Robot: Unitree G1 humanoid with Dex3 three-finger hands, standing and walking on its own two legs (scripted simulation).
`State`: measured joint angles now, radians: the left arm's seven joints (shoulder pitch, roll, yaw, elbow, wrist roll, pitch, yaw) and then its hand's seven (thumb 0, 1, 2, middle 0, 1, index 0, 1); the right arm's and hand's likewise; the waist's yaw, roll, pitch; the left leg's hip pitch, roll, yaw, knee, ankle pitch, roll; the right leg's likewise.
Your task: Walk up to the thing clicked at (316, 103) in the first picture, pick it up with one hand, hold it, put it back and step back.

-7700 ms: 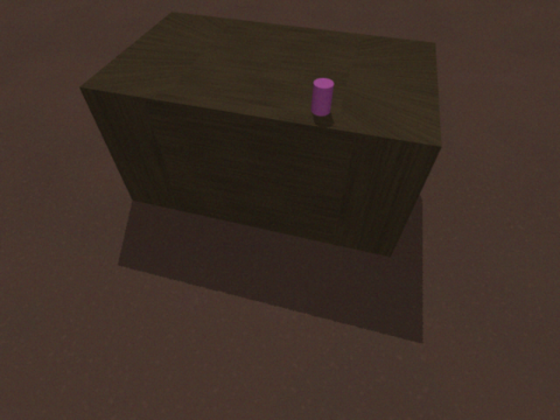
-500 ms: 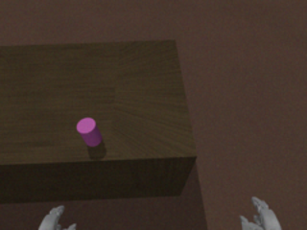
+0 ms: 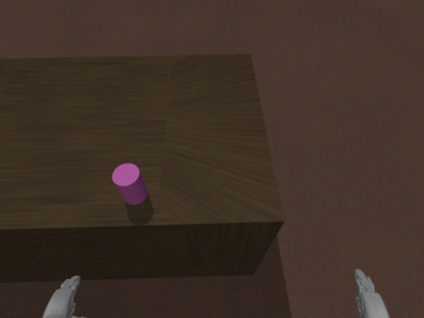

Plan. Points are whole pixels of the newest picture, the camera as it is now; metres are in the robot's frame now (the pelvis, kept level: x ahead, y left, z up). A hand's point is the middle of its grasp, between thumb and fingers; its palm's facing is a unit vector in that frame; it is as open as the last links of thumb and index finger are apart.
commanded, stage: go down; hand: left
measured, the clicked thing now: (131, 184) +0.44 +0.21 -0.10
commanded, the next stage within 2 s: none
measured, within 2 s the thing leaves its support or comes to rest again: neither
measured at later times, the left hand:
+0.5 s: hand (84, 308) +0.17 +0.25 -0.10, palm faces +0.09 -0.94 -0.32, open 17.4 cm
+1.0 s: hand (51, 273) +0.22 +0.31 -0.05, palm faces +0.21 -0.93 -0.30, open 17.4 cm
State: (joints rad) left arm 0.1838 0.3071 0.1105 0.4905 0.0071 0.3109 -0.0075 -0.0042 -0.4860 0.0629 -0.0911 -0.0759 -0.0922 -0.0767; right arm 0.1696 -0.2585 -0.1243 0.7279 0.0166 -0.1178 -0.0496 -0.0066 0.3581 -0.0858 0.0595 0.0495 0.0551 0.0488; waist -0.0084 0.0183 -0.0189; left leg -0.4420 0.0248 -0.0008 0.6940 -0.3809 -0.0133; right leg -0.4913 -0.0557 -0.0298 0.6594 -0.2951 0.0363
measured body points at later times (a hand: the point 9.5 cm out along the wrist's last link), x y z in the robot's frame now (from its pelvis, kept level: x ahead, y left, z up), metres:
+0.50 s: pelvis +0.01 +0.00 -0.01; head +0.06 +0.00 +0.44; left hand +0.16 +0.30 -0.08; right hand +0.17 -0.27 -0.09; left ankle -0.02 +0.12 -0.72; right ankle +0.02 -0.15 -0.72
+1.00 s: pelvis -0.01 -0.01 -0.02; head +0.02 +0.01 +0.42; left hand +0.20 +0.36 -0.03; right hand +0.15 -0.26 -0.08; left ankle -0.02 +0.12 -0.72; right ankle +0.02 -0.15 -0.72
